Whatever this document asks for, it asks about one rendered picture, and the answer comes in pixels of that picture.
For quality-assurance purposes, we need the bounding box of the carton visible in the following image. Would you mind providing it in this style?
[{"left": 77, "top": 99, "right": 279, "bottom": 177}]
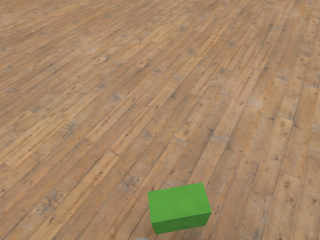
[{"left": 147, "top": 182, "right": 212, "bottom": 235}]

